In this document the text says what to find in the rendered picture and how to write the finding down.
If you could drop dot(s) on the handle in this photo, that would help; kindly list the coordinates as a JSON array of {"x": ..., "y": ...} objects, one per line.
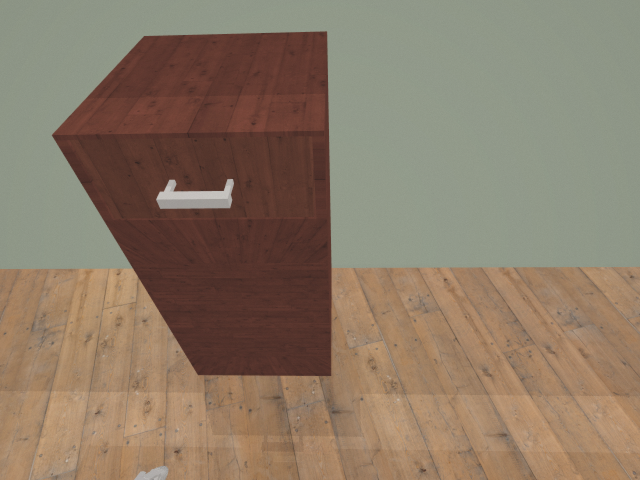
[{"x": 170, "y": 199}]

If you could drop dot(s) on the cabinet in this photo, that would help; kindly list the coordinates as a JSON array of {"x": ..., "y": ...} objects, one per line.
[{"x": 242, "y": 296}]

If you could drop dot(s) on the drawer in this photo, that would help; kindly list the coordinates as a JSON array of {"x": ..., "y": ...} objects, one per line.
[{"x": 273, "y": 176}]

